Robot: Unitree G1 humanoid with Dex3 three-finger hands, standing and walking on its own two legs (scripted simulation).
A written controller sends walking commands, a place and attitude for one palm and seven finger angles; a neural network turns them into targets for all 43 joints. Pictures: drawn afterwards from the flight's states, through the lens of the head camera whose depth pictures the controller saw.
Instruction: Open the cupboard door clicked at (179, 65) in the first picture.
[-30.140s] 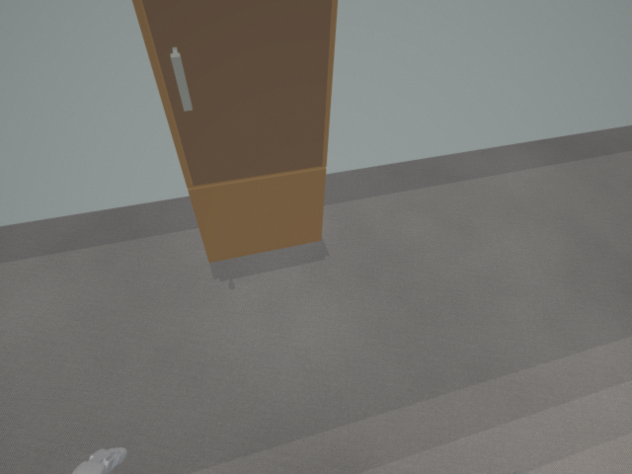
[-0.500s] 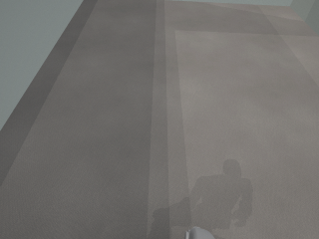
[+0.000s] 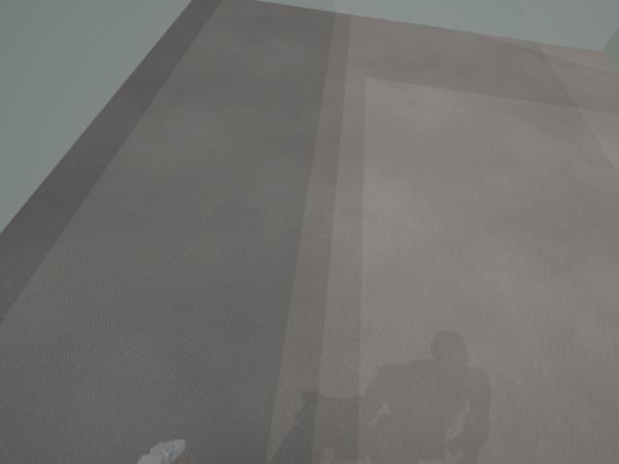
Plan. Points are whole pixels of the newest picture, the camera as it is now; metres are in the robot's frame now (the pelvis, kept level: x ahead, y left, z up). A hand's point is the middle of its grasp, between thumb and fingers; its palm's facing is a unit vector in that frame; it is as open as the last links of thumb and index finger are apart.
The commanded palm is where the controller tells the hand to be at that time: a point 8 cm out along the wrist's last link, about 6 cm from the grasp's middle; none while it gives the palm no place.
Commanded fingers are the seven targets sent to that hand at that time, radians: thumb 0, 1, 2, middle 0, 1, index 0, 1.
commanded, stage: turn to face it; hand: left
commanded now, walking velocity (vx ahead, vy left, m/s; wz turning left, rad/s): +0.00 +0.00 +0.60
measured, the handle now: out of the picture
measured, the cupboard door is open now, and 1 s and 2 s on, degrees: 41 41 41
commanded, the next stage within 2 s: none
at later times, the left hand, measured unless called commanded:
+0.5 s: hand out of the picture +0.06 +0.16 -0.14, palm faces +0.29 -0.91 -0.31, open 7.4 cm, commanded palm none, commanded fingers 0.00 0.90 0.90 -0.20 -0.30 -0.20 -0.30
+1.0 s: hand out of the picture -0.01 +0.17 -0.15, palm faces +0.59 -0.76 -0.27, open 7.4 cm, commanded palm none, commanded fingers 0.00 0.90 0.90 -0.20 -0.30 -0.20 -0.30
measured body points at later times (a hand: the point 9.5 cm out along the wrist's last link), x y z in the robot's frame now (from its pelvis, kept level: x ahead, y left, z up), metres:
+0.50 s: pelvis +0.04 -0.07 +0.01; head +0.09 -0.08 +0.46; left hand +0.05 +0.21 -0.11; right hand +0.19 -0.31 -0.14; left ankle -0.01 +0.06 -0.64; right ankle +0.06 -0.17 -0.72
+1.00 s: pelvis +0.05 -0.06 +0.01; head +0.09 -0.01 +0.46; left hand -0.04 +0.21 -0.13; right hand +0.27 -0.21 -0.12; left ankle -0.01 +0.04 -0.72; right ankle +0.12 -0.20 -0.66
